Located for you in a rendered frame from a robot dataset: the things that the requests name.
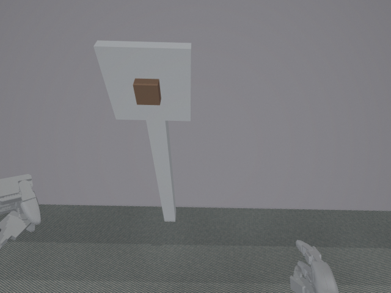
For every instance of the robot right hand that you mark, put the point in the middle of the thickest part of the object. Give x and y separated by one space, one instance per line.
318 277

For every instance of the button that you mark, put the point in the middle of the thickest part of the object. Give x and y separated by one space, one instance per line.
147 91

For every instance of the panel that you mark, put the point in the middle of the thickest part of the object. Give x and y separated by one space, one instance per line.
121 63

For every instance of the robot left hand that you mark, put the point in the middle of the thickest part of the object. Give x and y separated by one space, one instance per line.
17 199

